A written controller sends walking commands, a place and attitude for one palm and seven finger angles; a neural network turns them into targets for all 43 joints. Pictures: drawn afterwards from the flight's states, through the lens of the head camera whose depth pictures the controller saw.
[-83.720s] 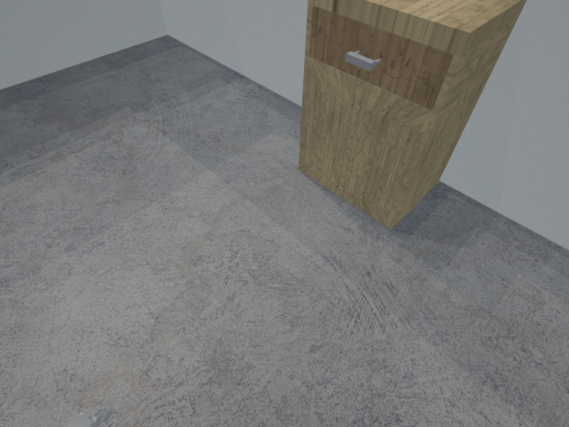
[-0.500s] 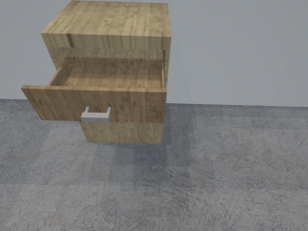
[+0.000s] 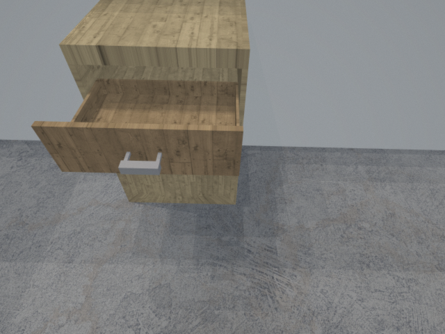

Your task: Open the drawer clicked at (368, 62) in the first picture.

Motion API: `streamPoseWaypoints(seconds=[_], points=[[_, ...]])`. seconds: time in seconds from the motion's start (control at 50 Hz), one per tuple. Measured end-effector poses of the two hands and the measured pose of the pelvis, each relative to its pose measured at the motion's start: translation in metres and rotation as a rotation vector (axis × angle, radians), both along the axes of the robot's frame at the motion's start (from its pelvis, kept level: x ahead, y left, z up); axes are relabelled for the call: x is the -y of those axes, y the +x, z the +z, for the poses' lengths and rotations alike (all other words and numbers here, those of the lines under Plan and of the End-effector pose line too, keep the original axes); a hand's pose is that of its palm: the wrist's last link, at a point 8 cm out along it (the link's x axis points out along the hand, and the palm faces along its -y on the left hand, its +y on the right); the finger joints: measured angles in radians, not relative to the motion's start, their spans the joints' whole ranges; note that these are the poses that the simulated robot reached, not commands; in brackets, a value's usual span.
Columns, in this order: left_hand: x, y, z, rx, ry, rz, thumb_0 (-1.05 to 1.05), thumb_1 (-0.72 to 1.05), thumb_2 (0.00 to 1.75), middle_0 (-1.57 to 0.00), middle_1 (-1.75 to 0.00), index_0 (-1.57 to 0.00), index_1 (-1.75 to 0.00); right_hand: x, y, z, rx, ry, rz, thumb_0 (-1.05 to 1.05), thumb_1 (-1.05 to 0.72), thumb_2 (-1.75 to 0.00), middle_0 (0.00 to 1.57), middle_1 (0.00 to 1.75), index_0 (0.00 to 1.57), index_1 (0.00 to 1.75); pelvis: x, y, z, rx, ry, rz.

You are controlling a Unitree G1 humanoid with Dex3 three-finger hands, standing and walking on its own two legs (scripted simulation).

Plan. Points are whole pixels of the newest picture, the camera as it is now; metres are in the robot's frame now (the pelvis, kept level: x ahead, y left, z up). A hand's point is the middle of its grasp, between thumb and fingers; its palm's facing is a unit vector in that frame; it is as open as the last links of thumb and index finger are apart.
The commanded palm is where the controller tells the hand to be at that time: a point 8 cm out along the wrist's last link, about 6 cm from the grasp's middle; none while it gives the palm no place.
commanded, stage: look to check the result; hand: left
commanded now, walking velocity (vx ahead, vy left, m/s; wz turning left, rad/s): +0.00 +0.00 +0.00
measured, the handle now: (142, 161) +0.53 +0.25 -0.07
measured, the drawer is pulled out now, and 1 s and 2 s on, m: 0.30 0.30 0.30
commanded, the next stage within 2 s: stand and wait in 0.20 s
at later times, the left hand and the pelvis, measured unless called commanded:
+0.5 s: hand out of the picture -0.01 +0.15 -0.18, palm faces +0.06 -0.98 -0.17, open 7.4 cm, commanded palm none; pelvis +0.01 -0.01 +0.00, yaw +0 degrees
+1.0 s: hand out of the picture -0.01 +0.14 -0.17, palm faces +0.07 -0.98 -0.18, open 7.4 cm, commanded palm none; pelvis +0.02 -0.02 +0.00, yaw +1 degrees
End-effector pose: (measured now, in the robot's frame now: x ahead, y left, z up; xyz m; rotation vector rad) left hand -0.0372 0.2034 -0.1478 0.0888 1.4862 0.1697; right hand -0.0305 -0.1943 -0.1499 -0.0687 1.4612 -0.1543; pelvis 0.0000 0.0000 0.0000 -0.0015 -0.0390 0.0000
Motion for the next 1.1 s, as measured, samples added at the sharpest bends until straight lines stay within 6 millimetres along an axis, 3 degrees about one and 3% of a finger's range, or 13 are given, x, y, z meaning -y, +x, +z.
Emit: streamPoseWaypoints(seconds=[0.38, 1.1], points=[[0.006, 0.020, 0.001, 0.031, 0.006, -0.001, 0.00, 0.91, 0.90, -0.20, -0.30, -0.20, -0.30, 0.010, 0.008, 0.000, -0.008, -0.004, 0.007, 0.01, -0.91, -0.90, 0.20, 0.30, 0.20, 0.30, 0.008, 0.007, 0.001, -0.004, 0.002, 0.006], [0.019, 0.027, 0.004, 0.025, 0.019, 0.010, 0.01, 0.91, 0.90, -0.20, -0.30, -0.20, -0.30, 0.028, 0.025, -0.001, -0.004, -0.003, 0.024, 0.01, -0.91, -0.90, 0.20, 0.30, 0.20, 0.30, 0.023, 0.017, 0.001, -0.006, 0.005, 0.012]])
